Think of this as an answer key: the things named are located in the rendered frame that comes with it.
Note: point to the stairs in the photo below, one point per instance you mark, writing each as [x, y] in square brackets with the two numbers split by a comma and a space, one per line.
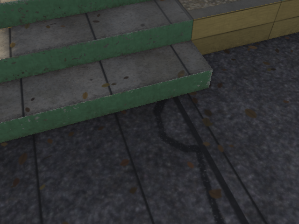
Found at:
[66, 61]

